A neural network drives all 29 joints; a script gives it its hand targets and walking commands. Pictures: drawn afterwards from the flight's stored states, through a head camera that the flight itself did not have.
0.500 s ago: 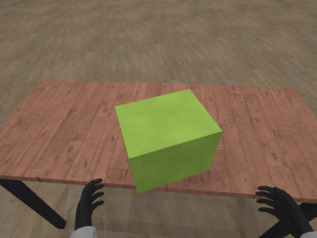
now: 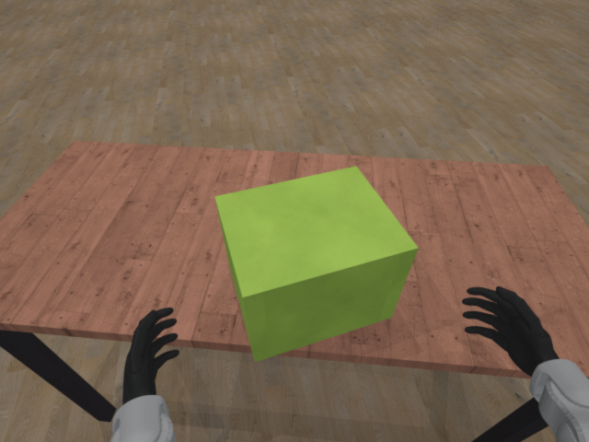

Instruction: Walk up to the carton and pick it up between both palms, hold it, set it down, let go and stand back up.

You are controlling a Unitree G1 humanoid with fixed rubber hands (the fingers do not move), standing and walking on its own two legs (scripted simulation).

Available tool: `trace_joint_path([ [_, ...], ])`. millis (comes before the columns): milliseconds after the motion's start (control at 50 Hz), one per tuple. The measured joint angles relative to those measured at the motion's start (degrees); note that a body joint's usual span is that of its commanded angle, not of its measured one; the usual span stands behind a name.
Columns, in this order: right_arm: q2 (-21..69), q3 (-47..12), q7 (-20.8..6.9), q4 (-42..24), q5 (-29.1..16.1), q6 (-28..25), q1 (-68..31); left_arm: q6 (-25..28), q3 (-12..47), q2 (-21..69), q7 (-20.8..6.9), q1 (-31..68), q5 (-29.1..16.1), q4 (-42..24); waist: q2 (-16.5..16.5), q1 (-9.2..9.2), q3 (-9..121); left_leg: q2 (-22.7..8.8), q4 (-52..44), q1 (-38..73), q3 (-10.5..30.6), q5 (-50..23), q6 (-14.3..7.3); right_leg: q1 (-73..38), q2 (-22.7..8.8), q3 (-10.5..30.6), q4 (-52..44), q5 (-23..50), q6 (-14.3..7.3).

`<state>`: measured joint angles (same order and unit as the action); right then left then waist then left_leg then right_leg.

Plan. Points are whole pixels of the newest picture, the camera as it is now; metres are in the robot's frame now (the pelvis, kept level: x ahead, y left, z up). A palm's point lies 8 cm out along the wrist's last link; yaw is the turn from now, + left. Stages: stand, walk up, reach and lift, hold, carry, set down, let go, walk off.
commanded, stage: reach and lift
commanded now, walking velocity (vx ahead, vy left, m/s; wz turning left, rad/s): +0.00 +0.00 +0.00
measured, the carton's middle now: (307, 260) +0.41 +0.00 +0.02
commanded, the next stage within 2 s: none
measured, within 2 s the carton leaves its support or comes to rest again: neither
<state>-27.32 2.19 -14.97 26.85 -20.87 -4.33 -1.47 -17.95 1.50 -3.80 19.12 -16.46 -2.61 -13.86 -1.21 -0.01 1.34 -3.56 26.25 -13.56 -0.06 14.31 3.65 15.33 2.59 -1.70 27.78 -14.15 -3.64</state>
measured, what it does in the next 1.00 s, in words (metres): stands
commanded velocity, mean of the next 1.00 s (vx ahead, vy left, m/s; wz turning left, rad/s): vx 0.00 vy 0.00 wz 0.00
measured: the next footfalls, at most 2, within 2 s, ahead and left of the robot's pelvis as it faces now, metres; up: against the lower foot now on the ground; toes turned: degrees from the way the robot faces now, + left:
none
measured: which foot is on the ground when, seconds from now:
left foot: down 0.00-1.00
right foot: down 0.00-1.00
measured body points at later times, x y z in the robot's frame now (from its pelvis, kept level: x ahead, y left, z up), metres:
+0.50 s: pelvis -0.01 +0.00 +0.00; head +0.01 -0.01 +0.45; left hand +0.29 +0.20 +0.09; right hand +0.35 -0.26 +0.10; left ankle -0.01 +0.16 -0.74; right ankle +0.00 -0.08 -0.74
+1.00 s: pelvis -0.02 +0.00 +0.00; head +0.01 -0.02 +0.45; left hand +0.34 +0.20 +0.12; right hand +0.39 -0.26 +0.13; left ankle -0.01 +0.16 -0.74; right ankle +0.00 -0.08 -0.74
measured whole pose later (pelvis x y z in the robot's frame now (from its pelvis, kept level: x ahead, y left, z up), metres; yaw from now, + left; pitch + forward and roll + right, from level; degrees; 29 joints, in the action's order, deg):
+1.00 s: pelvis -0.02 +0.00 +0.00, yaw +0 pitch +2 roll +0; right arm -31.3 -1.3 -8.9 34.2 -24.5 19.5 -37.7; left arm -44.3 -9.7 -3.8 19.8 22.8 -6.5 -0.8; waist 2.0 -0.1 -0.3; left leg -3.6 24.1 -14.5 -0.1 11.6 3.6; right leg 16.1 2.7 -1.7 25.1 -11.2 -3.5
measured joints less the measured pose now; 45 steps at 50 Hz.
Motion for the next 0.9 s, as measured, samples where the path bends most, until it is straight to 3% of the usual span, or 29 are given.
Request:
trace_joint_path([
  [180, -0.27, -0.01, 2.67, -2.1, 0.0, 5.26, -4.54, -6.12, -0.73, 0.0, -0.32, 6.51, -0.44, -0.63, 2.47, 0.01, -0.08, 0.0, -0.77, 0.07, 0.0, -0.62, 0.0, -0.06, 0.02, 0.0, -0.75, 0.58, 0.0],
  [440, -1.35, -0.36, 6.68, -3.86, -0.27, 14.24, -16.63, -16.93, -5.7, 0.0, -0.86, 18.57, -1.91, 0.03, 1.53, -0.01, -1.76, -0.03, -1.87, 0.24, 0.0, -1.67, 0.0, -0.06, 0.07, 0.0, -1.5, 1.49, 0.0],
  [700, -2.8, -1.6, 6.87, -0.05, -2.79, 19.89, -26.96, -25.26, -8.99, 0.0, -0.44, 25.9, -1.91, -0.6, 1.67, 0.0, -2.07, -0.03, -2.19, -0.21, 0.0, -2.32, 0.0, -0.07, 0.07, 0.01, -2.79, 2.66, 0.02],
  [900, -3.87, -2.65, 6.47, 4.24, -3.18, 22.22, -32.27, -26.36, -10.65, 0.0, 0.47, 34.31, -2.66, 6.06, 2.7, 0.0, -2.07, -0.04, -2.19, -0.22, 0.0, -2.59, -0.01, -0.06, 0.08, 0.01, -2.82, 2.92, 0.08],
])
